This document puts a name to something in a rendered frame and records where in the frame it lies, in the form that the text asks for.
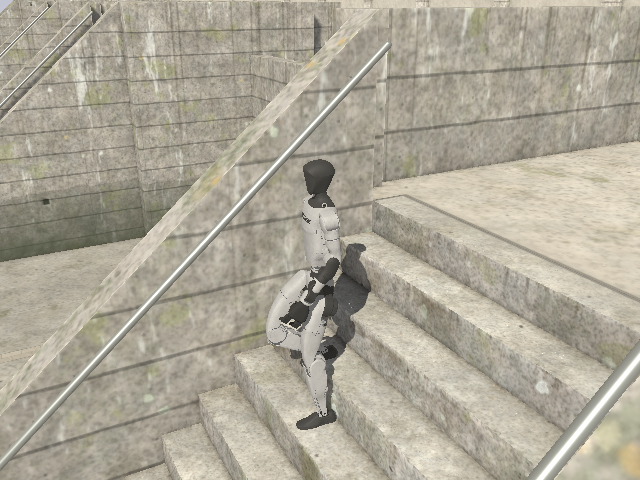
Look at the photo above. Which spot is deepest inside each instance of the robot left forearm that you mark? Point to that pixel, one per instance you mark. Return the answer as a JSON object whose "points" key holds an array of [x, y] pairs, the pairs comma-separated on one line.
{"points": [[323, 276]]}

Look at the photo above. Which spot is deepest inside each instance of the robot left foot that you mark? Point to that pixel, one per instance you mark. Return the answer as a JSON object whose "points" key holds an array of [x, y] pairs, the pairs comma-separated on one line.
{"points": [[314, 421]]}

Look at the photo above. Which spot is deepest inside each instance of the right robot thigh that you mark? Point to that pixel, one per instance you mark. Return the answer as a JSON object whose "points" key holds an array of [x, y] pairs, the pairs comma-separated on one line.
{"points": [[290, 293]]}

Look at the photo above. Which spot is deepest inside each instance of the robot left upper arm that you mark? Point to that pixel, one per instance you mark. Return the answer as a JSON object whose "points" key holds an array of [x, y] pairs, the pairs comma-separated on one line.
{"points": [[330, 225]]}

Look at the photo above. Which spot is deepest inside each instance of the left robot hand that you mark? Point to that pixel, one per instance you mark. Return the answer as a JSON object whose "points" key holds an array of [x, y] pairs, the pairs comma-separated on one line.
{"points": [[299, 312]]}

